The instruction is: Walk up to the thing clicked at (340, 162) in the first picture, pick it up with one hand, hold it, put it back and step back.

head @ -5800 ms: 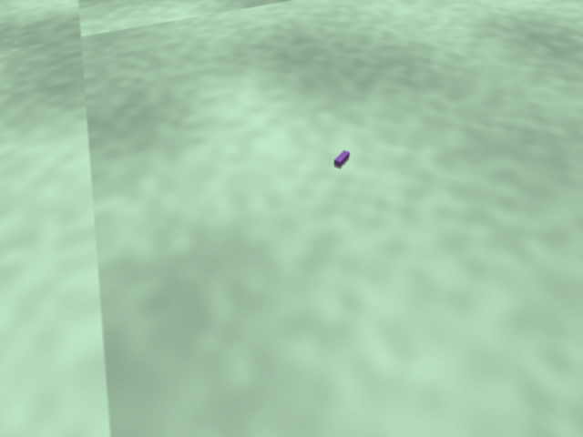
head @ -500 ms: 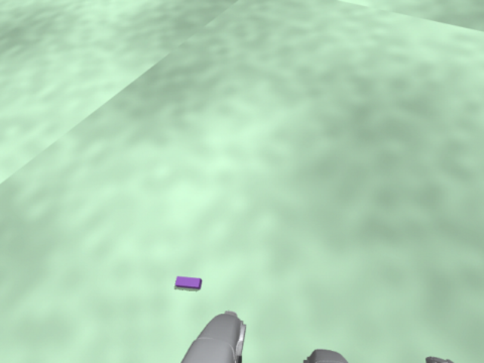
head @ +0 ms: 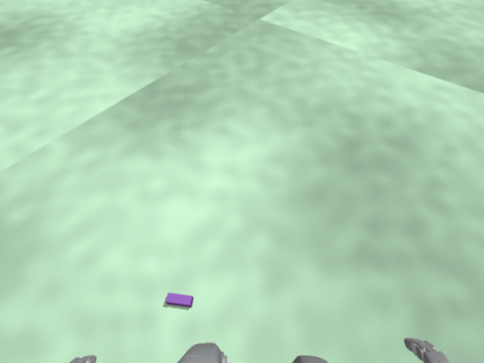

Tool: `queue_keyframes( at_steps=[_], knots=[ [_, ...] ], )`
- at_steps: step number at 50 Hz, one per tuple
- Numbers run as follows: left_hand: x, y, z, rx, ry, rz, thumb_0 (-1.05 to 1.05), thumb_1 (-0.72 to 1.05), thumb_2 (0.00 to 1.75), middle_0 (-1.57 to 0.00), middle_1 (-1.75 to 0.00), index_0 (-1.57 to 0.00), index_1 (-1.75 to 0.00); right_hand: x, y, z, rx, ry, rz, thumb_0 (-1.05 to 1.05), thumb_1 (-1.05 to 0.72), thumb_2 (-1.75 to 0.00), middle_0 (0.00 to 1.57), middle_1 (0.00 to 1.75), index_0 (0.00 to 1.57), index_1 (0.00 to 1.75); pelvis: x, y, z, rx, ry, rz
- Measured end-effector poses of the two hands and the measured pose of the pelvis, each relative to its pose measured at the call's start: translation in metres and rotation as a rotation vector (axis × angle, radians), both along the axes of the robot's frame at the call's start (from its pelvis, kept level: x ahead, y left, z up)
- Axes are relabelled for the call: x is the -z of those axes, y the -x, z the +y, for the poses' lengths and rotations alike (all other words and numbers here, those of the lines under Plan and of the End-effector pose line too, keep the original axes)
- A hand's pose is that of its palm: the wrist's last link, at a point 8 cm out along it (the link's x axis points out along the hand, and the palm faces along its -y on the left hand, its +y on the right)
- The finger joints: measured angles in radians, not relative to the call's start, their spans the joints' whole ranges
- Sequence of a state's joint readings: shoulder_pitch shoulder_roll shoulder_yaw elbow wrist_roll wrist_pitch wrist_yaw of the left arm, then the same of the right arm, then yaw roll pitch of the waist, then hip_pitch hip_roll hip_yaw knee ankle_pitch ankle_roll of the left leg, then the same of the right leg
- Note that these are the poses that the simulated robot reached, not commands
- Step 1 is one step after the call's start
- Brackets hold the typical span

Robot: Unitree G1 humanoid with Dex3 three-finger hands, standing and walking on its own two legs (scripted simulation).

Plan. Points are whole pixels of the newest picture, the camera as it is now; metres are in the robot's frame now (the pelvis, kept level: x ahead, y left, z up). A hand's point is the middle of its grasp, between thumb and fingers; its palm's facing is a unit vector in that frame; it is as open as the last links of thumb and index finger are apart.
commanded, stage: walk up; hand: left
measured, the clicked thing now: (179, 300) +0.40 +0.28 -0.73
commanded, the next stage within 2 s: stand in 1.00 s
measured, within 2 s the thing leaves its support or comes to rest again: neither
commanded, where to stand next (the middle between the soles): +0.03 +0.01 m, yaw -3 degrees
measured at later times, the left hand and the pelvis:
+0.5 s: hand out of the picture +0.10 +0.25 -0.12, palm faces -0.02 -0.94 -0.35, open 7.4 cm; pelvis +0.01 +0.00 +0.03, yaw +0 degrees
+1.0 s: hand out of the picture +0.09 +0.25 -0.13, palm faces -0.02 -0.94 -0.33, open 7.4 cm; pelvis +0.02 +0.00 +0.04, yaw +0 degrees
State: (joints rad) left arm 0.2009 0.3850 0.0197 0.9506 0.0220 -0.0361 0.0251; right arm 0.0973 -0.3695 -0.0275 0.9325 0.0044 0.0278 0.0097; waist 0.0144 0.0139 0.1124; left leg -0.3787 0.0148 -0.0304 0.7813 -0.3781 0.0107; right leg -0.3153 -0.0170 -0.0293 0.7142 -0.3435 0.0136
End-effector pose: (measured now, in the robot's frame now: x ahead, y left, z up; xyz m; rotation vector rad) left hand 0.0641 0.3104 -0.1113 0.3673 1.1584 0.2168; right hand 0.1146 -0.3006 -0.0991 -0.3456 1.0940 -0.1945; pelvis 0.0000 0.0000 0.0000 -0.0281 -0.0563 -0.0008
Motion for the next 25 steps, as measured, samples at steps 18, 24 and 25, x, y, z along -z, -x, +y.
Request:
queue_keyframes(
  at_steps=[18,24,25],
  knots=[
    [-0.018,-0.022,-0.006,-0.01,0.039,0.041,0.0,0.9,0.9,-0.21,-0.3,-0.2,-0.3,-0.006,0.035,0.005,0.044,-0.034,0.136,0.01,-0.9,-0.9,0.2,0.3,0.2,0.3,-0.025,-0.006,0.0,0.004,-0.017,0.012],
    [-0.026,-0.028,-0.014,-0.013,0.041,0.036,0.0,0.9,0.9,-0.21,-0.3,-0.2,-0.3,-0.01,0.018,0.001,0.043,-0.041,0.098,0.01,-0.9,-0.9,0.2,0.3,0.2,0.3,-0.03,-0.007,-0.003,0.002,-0.021,0.009],
    [-0.026,-0.029,-0.015,-0.014,0.042,0.033,0.0,0.9,0.9,-0.21,-0.3,-0.2,-0.3,-0.011,0.016,0.0,0.042,-0.041,0.091,0.01,-0.9,-0.9,0.2,0.3,0.2,0.3,-0.031,-0.007,-0.003,0.002,-0.022,0.008]
  ],
)
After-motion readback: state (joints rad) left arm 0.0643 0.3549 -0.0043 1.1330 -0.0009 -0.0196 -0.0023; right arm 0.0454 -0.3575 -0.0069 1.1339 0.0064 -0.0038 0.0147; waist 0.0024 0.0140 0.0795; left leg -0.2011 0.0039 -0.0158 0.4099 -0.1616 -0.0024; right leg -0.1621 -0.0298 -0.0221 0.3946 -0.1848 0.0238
